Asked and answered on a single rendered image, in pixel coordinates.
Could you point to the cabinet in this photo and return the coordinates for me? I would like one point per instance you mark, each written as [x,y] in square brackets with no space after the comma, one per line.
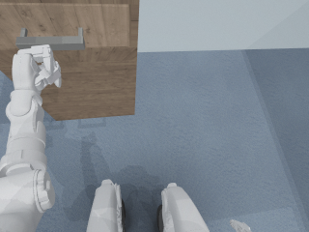
[96,82]

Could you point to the drawer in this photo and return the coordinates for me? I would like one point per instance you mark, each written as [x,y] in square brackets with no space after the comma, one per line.
[104,25]

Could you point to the robot left shin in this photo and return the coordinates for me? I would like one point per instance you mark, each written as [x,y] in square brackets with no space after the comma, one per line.
[119,212]

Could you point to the left robot upper arm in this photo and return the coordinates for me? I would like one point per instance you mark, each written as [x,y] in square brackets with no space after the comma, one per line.
[24,197]

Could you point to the robot left forearm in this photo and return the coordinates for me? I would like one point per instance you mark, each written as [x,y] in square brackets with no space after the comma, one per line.
[27,136]

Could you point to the left robot hand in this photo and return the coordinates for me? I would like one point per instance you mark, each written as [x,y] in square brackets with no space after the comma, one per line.
[27,74]

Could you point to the handle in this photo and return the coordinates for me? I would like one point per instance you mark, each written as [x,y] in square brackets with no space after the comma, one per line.
[55,42]

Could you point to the right robot hand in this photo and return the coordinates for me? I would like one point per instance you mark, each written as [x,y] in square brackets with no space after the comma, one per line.
[239,227]

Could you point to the left robot thigh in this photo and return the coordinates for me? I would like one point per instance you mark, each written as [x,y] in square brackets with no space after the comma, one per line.
[103,216]

